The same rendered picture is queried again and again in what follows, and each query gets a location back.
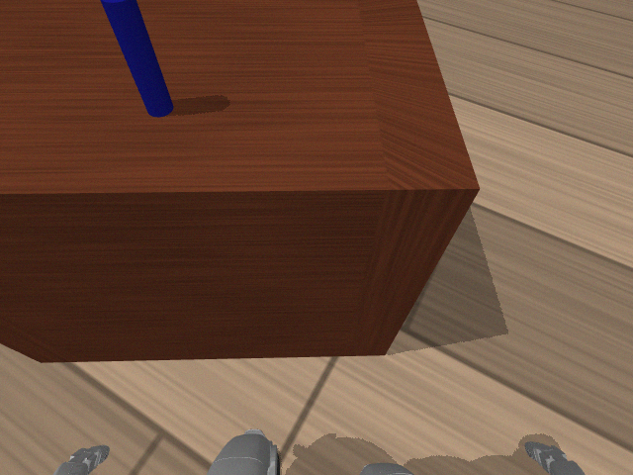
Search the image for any can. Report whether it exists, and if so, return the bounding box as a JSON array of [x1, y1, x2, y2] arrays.
[[101, 0, 173, 117]]

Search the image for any right robot hand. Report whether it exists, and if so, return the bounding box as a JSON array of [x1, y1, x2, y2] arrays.
[[525, 441, 586, 475]]

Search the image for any left robot hand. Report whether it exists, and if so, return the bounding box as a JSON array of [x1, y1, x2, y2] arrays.
[[53, 445, 110, 475]]

